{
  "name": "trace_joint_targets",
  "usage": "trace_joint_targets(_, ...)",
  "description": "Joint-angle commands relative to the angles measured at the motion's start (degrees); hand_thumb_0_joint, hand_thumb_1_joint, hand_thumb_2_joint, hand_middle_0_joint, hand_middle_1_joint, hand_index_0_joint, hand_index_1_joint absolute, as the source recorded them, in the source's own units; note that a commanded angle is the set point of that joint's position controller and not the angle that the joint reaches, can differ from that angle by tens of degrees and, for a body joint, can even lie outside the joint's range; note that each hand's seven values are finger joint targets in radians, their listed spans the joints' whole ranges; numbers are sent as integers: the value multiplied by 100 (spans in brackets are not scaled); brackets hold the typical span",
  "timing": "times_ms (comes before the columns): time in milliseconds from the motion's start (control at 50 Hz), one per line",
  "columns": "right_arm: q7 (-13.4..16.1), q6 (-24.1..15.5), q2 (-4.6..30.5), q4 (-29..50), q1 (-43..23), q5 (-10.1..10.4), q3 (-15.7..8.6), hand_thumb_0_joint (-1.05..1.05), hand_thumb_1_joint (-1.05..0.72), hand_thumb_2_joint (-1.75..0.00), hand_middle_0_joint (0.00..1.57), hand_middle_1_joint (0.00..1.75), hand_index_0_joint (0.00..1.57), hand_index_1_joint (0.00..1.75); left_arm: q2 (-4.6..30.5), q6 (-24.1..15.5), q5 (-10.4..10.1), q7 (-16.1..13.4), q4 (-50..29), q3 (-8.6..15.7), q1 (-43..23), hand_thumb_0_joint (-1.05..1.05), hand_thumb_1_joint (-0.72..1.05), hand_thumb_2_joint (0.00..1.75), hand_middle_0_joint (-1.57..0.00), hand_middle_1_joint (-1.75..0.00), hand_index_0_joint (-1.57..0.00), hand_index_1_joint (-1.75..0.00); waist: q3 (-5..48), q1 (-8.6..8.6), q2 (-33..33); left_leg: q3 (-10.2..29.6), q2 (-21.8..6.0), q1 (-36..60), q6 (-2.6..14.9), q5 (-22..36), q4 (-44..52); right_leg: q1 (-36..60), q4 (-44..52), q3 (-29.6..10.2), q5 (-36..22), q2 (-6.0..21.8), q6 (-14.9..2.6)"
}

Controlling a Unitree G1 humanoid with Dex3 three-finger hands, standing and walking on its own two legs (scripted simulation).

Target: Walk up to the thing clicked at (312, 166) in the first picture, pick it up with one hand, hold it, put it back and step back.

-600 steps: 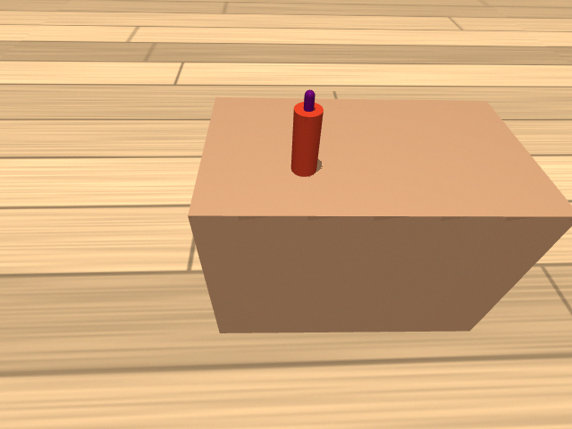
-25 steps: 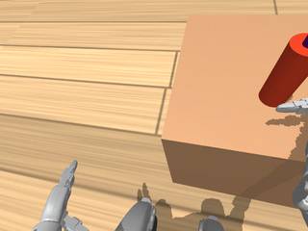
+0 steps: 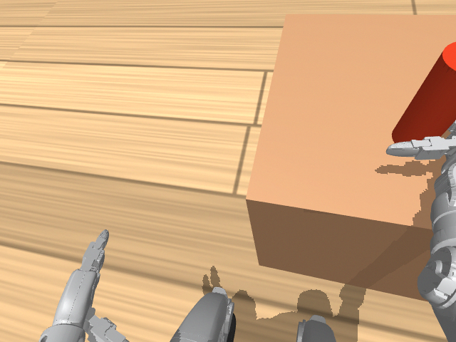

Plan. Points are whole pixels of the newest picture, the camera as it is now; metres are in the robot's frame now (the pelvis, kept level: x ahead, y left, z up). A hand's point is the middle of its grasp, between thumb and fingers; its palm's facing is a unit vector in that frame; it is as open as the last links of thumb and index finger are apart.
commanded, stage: close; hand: right
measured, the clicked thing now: (444, 94) +0.54 -0.23 +0.09
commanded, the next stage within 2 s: settle in 0.66 s
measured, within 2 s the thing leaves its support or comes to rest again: leaves its support in 1.40 s
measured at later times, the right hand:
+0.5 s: hand (435, 112) +0.53 -0.23 +0.06, palm faces +0.25 +0.97 +0.01, open 11.4 cm
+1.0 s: hand (437, 111) +0.54 -0.23 +0.06, palm faces +0.25 +0.97 +0.00, open 9.7 cm
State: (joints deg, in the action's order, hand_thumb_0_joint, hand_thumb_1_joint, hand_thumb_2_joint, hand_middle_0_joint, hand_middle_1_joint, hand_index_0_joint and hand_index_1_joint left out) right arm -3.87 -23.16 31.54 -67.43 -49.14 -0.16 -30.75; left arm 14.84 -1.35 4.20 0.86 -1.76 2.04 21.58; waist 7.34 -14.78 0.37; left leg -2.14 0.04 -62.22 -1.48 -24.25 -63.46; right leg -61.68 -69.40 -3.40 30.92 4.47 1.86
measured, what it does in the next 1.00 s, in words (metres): stands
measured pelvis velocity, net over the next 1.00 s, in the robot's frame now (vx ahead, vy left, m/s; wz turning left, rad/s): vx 0.01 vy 0.00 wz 0.01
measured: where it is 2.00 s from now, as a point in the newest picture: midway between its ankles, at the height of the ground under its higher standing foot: outside the picture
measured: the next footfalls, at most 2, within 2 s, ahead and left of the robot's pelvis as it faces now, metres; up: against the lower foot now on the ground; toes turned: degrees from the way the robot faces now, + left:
none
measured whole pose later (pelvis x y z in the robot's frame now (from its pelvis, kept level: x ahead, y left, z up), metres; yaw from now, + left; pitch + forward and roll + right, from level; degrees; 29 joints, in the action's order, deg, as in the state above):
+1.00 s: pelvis +0.01 +0.00 +0.01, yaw +0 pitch +23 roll +4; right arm -3.1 -20.5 32.6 -65.1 -49.6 -0.9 -31.3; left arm 15.2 -0.2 3.7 1.3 -3.9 2.7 22.7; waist 7.3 -15.0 0.6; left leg -1.4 0.1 -61.1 -1.8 -24.2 -61.9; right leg -60.3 -67.9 -2.7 31.1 4.4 1.5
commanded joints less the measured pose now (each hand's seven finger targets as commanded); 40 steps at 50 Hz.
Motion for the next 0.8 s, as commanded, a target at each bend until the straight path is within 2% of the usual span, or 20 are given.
trace_joint_targets(0, 64, -471, 1814, 1135, -2722, -47, -152, 0, 50, -5, 48, 24, 47, 24, 955, -296, -18, -117, -1299, 567, -64, 0, -56, 5, -5, -5, -5, -5, 3011, -89, -918, 81, 148, 1965, 165, 1409, 620, 1334, 795, 162, -1566, -253, -241)
trace_joint_targets(20, 48, -469, 1939, 1220, -2784, -75, -154, 0, 49, -6, 50, 26, 49, 26, 1001, -269, -17, -119, -1153, 627, 158, 0, -56, 5, -5, -5, -5, -5, 2948, -81, -1101, 99, 144, 1889, 175, 1358, 638, 1402, 807, 182, -1536, -247, -228)
trace_joint_targets(60, -20, -365, 1559, 698, -2566, -75, 45, 0, 46, -8, 53, 28, 52, 28, 813, -263, -31, -88, -876, 505, 397, 0, -55, 5, -5, -5, -5, -5, 2671, -140, -1204, 66, 161, 1637, 176, 1331, 646, 1375, 828, 168, -1540, -252, -209)
trace_joint_targets(120, 48, -383, 1995, 1206, -3188, -143, -105, 0, 45, -13, 63, 36, 62, 36, 959, -261, 24, -95, -1141, 558, 139, 0, -56, 5, -5, -5, -5, -5, 3290, -86, -1427, 52, 168, 1780, 181, 1583, 515, 1649, 741, 167, -1900, -254, -196)
trace_joint_targets(180, 9, -226, 1545, 673, -2877, -137, 129, 0, 41, -16, 68, 40, 68, 40, 926, -265, 8, -89, -929, 573, 209, 0, -56, 6, -5, -5, -5, -5, 2881, -177, -1418, -25, 209, 1421, 207, 1482, 548, 1636, 784, 110, -1945, -236, -166)
trace_joint_targets(220, 65, -251, 1863, 1139, -3119, -161, -6, 0, 39, -20, 74, 45, 74, 46, 1070, -268, 11, -105, -1100, 679, 17, 0, -56, 6, -5, -5, -4, -5, 3228, -56, -1555, -60, 231, 1395, 224, 1515, 488, 1921, 809, 63, -2251, -192, -136)
trace_joint_targets(300, 9, -148, 1458, 765, -2348, -62, 65, 0, 33, -26, 84, 54, 84, 54, 998, -219, -13, -71, -803, 695, 344, 0, -56, 6, -5, -5, -5, -5, 3075, -8, -1474, -132, 258, 1425, 238, 1579, 505, 1974, 821, 70, -2478, -192, -109)
trace_joint_targets(360, 29, -206, 1561, 1751, -2933, -19, 94, 0, 28, -33, 88, 60, 88, 60, 985, -251, -50, -94, -1321, 684, -109, 0, -57, 6, -5, -5, -4, -5, 3724, 41, -1440, -85, 233, 1959, 221, 1869, 501, 2092, 827, 121, -2546, -219, -140)
trace_joint_targets(380, 40, -144, 1449, 1487, -2602, -3, 77, 0, 24, -36, 92, 63, 92, 63, 1031, -230, -52, -101, -1202, 706, 7, 0, -57, 6, -5, -5, -4, -5, 3587, 41, -1312, -86, 227, 2069, 220, 1915, 506, 1949, 851, 140, -2492, -240, -147)
trace_joint_targets(420, 58, -47, 1320, 656, -2020, 13, 60, 0, 16, -43, 98, 69, 97, 69, 964, -177, -88, -104, -730, 704, 351, 0, -56, 6, -5, -5, -4, -5, 2614, -59, -1077, -100, 250, 1662, 203, 1700, 657, 1649, 935, 123, -2216, -242, -170)
trace_joint_targets(460, 106, -207, 1485, 1449, -2711, -28, 38, 0, 9, -53, 103, 78, 103, 79, 1006, -237, -68, -123, -1072, 759, -12, 0, -56, 6, -5, -5, -4, -5, 2950, -55, -1182, -33, 224, 1705, 196, 1665, 670, 1776, 945, 123, -2080, -221, -195)
trace_joint_targets(500, 85, -231, 1336, 1026, -2406, -47, 120, 0, 2, -60, 107, 84, 106, 85, 849, -245, -38, -90, -803, 572, 236, 0, -55, 5, -5, -5, -5, -5, 2748, -25, -1180, -35, 218, 1643, 202, 1637, 614, 1684, 889, 169, -2093, -228, -195)
trace_joint_targets(520, 30, -217, 1138, 818, -2345, -16, 193, 0, -3, -63, 108, 86, 108, 86, 750, -272, -61, -76, -833, 508, 216, 0, -55, 5, -5, -5, -5, -5, 2606, -133, -1141, -37, 222, 1499, 197, 1614, 640, 1651, 867, 145, -2043, -231, -189)
trace_joint_targets(540, 3, -216, 1153, 574, -2061, -18, 173, 0, -6, -67, 109, 89, 109, 89, 772, -277, -74, -73, -737, 555, 260, 0, -55, 5, -5, -5, -5, -5, 2371, -95, -1177, -67, 220, 1363, 211, 1561, 589, 1589, 909, 116, -2062, -226, -168)
trace_joint_targets(580, 4, -335, 1651, 1204, -2284, -29, -139, 0, -12, -79, 113, 100, 113, 100, 914, -295, -47, -75, -1241, 610, 76, 0, -54, 4, -5, -5, -5, -5, 3226, -27, -1273, -45, 198, 1794, 188, 1904, 532, 1958, 840, 105, -2467, -217, -167)
trace_joint_targets(620, -35, -303, 1572, 1131, -2211, -21, -22, 0, -21, -91, 119, 110, 120, 110, 953, -229, -37, -54, -933, 716, 464, 0, -54, 4, -5, -5, -5, -5, 2941, 22, -1304, -38, 196, 1751, 209, 1880, 522, 1841, 847, 164, -2475, -249, -158)
trace_joint_targets(640, -58, -241, 1539, 863, -1845, 32, -138, 0, -25, -95, 122, 114, 123, 114, 1031, -203, -62, -46, -847, 814, 673, 0, -54, 4, -5, -5, -5, -5, 2788, 2, -1209, -43, 198, 1707, 203, 1875, 549, 1764, 871, 150, -2437, -261, -160)
trace_joint_targets(680, -46, -258, 1770, 1295, -2054, 57, -290, 0, -24, -98, 123, 116, 124, 116, 1035, -217, -84, -34, -1103, 799, 277, 0, -53, 3, -5, -5, -5, -4, 3046, 58, -1207, -22, 176, 1912, 199, 1965, 527, 1692, 865, 137, -2437, -252, -172)
trace_joint_targets(720, -25, -229, 1623, 995, -2059, 83, -292, 0, -26, -101, 127, 120, 128, 120, 984, -201, -80, -20, -1054, 727, 174, 0, -54, 4, -5, -5, -5, -4, 2681, 76, -1101, -58, 193, 1649, 225, 1700, 500, 1563, 904, 101, -2307, -222, -161)
trace_joint_targets(780, 5, -280, 1644, 1013, -2349, 48, -273, 0, -31, -116, 121, 127, 124, 127, 1050, -224, -92, -60, -1359, 810, 33, 0, -57, 6, -6, -5, -6, -6, 2936, -62, -874, -27, 187, 1858, 188, 1559, 598, 1476, 905, 103, -1901, -231, -210)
